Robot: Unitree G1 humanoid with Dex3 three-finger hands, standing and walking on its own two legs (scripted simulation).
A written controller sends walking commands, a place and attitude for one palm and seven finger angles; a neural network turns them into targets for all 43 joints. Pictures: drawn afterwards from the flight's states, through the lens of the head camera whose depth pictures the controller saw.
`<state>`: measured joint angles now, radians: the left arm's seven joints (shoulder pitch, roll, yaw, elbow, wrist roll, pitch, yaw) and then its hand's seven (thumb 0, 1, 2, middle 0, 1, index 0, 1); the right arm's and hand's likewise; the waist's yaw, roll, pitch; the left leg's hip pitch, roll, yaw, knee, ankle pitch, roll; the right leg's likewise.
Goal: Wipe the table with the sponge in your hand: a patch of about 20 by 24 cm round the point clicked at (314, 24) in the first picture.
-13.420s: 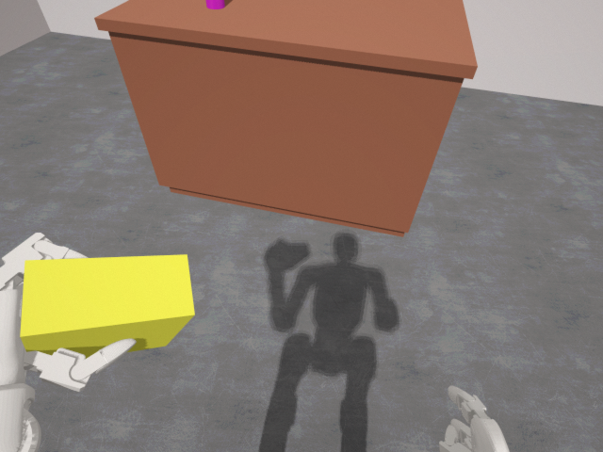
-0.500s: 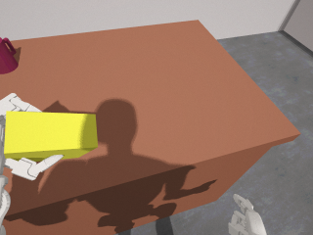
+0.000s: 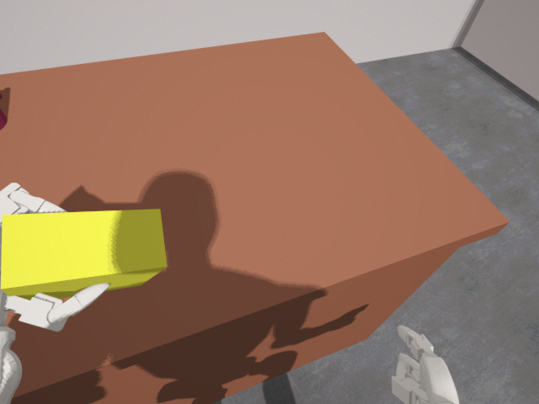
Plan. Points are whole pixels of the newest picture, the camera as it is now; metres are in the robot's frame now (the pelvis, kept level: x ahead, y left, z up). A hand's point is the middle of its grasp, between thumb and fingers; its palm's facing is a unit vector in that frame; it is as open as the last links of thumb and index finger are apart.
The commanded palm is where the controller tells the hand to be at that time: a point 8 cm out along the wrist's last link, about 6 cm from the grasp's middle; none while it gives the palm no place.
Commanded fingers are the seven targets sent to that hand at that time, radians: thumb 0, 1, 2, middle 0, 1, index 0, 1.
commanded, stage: come to a stop and stand still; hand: left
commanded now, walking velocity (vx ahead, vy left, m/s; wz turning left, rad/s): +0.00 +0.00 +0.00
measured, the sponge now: (110, 255) +0.24 +0.21 +0.14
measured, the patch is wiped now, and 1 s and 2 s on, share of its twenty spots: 0.00 0.00 0.00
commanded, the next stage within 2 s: look again from close up in 0.06 s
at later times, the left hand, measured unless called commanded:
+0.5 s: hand (36, 269) +0.21 +0.26 +0.16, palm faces +0.40 -0.84 -0.37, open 10.1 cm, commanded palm +0.15 +0.30 +0.18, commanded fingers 0.00 0.10 1.30 -1.20 -1.60 -1.20 -1.60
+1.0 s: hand (73, 270) +0.21 +0.23 +0.16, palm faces +0.40 -0.83 -0.40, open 10.1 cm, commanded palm +0.15 +0.26 +0.18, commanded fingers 0.00 0.10 1.30 -1.20 -1.60 -1.20 -1.60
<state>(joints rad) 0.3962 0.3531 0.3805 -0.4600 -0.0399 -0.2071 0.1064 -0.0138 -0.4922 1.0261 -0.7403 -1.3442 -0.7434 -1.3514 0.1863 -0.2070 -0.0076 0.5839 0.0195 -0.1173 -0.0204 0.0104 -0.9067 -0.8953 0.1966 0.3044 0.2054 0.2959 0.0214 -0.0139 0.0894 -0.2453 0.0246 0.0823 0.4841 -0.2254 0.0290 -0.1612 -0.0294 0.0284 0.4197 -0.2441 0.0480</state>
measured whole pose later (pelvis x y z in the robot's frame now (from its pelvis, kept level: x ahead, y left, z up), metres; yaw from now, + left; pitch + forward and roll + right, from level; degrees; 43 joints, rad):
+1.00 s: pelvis -0.01 -0.03 +0.00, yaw +1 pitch -1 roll -1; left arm 0.41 0.36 0.38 -0.49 -0.05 -0.18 0.10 -0.01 -0.49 1.03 -0.74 -1.35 -0.74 -1.35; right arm 0.18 -0.18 -0.01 0.55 0.03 -0.10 -0.01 0.01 -0.91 -0.90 0.20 0.30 0.21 0.30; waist 0.02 0.01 0.09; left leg -0.27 0.06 0.05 0.49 -0.21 -0.01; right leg -0.18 0.01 -0.01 0.42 -0.23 0.01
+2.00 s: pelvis +0.00 -0.05 -0.01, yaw +2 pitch +0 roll -2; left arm 0.48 0.41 0.41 -0.59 -0.10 -0.16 0.08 -0.01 -0.49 1.03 -0.73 -1.35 -0.74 -1.36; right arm 0.19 -0.19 -0.03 0.54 0.03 -0.06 -0.02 0.01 -0.91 -0.90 0.20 0.30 0.21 0.30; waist -0.01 0.00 0.11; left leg -0.34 0.11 0.00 0.60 -0.26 -0.05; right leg -0.23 0.05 -0.04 0.53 -0.30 -0.03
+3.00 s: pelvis -0.01 -0.06 -0.01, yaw +2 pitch +0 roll -2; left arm 0.48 0.41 0.42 -0.59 -0.10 -0.15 0.09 -0.01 -0.49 1.04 -0.74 -1.35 -0.74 -1.36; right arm 0.18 -0.19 -0.02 0.54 0.04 -0.05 -0.01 0.01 -0.91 -0.90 0.20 0.30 0.21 0.30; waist 0.00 0.03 0.11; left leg -0.35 0.12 -0.01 0.62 -0.27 -0.05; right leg -0.24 0.07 -0.05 0.53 -0.29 -0.04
